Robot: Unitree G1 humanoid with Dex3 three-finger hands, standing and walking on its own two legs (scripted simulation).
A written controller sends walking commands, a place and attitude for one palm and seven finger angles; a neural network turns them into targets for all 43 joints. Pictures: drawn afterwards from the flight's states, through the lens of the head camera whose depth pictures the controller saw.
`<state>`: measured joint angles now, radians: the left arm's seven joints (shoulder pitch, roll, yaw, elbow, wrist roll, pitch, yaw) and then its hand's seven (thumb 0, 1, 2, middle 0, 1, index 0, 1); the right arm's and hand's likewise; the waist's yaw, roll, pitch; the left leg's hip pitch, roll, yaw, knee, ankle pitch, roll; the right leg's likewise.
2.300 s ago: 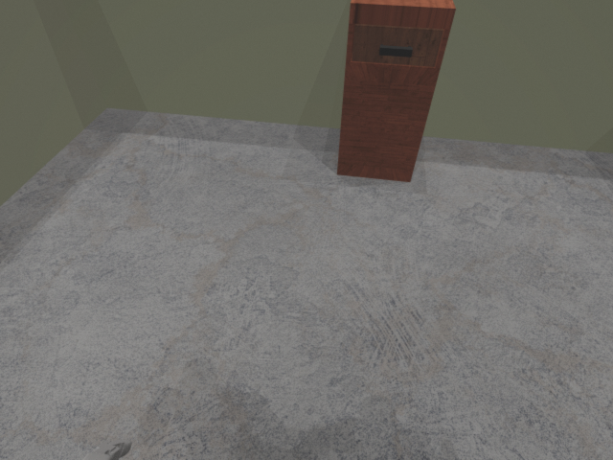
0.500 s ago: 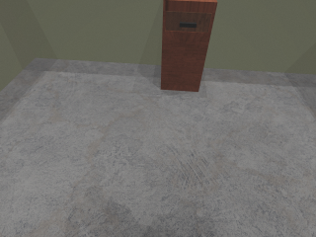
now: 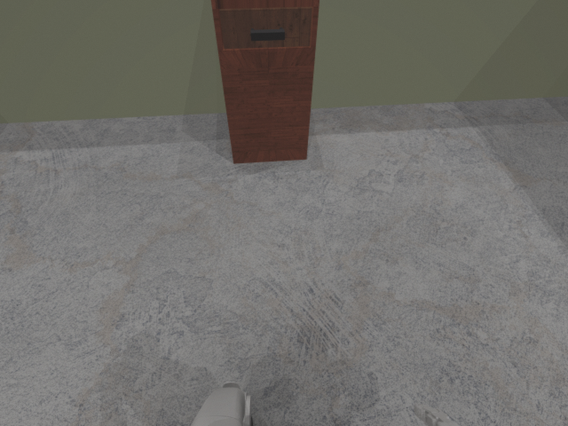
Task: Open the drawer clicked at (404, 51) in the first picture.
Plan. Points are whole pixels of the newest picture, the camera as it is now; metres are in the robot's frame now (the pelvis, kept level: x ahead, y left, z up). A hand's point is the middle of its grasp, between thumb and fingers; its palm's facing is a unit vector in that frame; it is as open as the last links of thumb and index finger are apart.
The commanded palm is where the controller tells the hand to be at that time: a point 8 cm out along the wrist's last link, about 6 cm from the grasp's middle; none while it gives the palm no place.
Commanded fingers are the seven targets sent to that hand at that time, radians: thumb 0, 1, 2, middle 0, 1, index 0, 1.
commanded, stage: walk to a spot facing it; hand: left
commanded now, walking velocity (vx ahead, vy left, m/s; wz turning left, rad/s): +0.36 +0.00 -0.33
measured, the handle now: (267, 32) +1.41 +0.20 -0.09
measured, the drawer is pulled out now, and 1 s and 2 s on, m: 0.00 0.00 0.00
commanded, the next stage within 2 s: turn to face it in 1.36 s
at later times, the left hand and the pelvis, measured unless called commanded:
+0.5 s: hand (191, 309) +0.33 +0.22 -0.16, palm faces -0.23 -0.96 -0.17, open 7.4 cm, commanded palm none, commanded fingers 0.00 0.90 0.90 -0.20 -0.30 -0.20 -0.30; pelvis +0.20 +0.05 +0.01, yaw -14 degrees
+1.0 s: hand (258, 236) +0.51 +0.11 -0.16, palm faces -0.30 -0.92 -0.24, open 7.2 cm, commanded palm none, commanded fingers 0.00 0.90 0.90 -0.20 -0.30 -0.20 -0.30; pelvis +0.40 -0.06 +0.00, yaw -20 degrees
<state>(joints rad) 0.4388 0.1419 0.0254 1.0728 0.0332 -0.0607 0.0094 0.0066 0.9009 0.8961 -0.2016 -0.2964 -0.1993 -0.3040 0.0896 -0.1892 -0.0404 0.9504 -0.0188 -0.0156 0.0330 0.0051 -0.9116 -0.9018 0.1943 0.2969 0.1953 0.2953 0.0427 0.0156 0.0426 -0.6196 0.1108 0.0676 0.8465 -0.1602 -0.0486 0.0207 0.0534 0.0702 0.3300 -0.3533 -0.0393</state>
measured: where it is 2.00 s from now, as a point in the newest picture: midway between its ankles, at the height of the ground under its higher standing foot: (332, 301)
